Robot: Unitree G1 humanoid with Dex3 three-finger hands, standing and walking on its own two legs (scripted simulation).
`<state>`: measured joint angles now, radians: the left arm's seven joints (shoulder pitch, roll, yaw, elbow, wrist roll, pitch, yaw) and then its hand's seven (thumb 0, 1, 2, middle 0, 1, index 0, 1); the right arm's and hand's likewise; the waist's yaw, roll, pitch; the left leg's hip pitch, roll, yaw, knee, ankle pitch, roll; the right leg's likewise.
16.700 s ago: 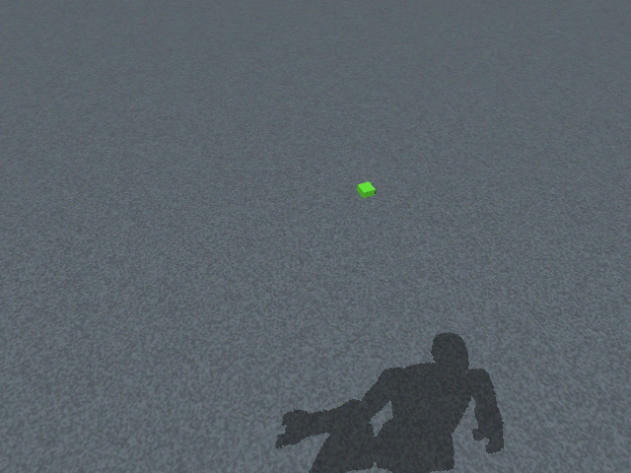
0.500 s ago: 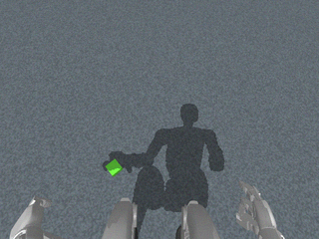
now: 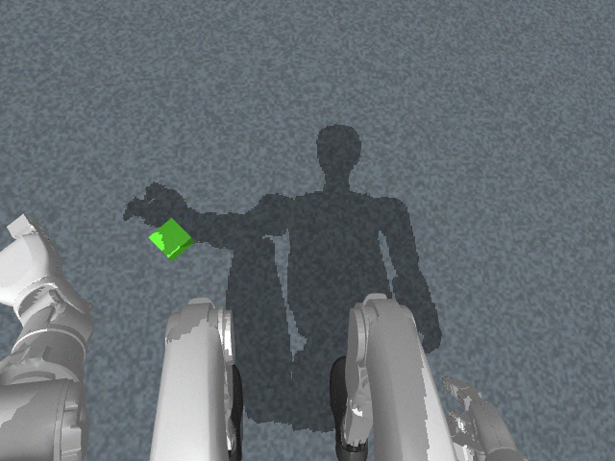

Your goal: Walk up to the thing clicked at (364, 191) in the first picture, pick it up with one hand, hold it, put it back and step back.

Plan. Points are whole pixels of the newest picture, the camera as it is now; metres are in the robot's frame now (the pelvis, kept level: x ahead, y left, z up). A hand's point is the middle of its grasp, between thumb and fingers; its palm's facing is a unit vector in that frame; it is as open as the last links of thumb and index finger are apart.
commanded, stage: rise first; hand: left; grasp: from above
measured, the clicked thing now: (172, 239) +0.49 +0.27 -0.42
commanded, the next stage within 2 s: none
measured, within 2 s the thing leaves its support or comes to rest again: neither
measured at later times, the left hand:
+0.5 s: hand (102, 263) +0.40 +0.33 -0.23, palm faces -0.30 -0.28 -0.91, open 13.6 cm
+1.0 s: hand (121, 253) +0.42 +0.32 -0.29, palm faces -0.29 -0.32 -0.90, open 13.6 cm
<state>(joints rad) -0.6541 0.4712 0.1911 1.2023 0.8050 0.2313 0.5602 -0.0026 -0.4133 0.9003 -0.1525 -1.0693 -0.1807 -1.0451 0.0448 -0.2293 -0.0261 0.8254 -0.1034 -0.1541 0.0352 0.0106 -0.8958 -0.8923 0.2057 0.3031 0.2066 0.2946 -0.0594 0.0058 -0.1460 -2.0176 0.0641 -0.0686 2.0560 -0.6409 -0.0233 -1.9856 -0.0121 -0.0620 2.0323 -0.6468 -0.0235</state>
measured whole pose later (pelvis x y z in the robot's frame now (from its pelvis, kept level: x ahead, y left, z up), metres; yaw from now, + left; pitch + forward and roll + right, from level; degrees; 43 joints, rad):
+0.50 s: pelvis +0.00 +0.02 -0.07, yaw -2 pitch +34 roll -5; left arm -0.86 0.55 0.24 1.48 0.86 0.21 0.55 0.00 -0.47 0.95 -0.13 -1.07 -0.16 -1.05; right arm 0.13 -0.28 0.00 0.88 -0.12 -0.24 0.17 0.01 -0.91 -0.90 0.20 0.30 0.21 0.29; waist -0.17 0.03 -0.11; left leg -2.24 0.05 -0.07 2.29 -0.66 0.01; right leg -2.18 -0.02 -0.05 2.25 -0.66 0.01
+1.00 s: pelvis +0.01 +0.01 -0.11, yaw -4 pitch +33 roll -6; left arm -0.96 0.63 0.33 1.57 0.88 0.17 0.57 0.00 -0.48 0.93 -0.13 -1.09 -0.16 -1.06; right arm 0.12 -0.29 0.02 0.88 -0.16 -0.28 0.26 0.01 -0.92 -0.90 0.20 0.30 0.20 0.29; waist -0.19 0.01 -0.02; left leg -2.33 0.06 -0.11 2.42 -0.69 0.01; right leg -2.27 0.00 -0.08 2.36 -0.68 0.01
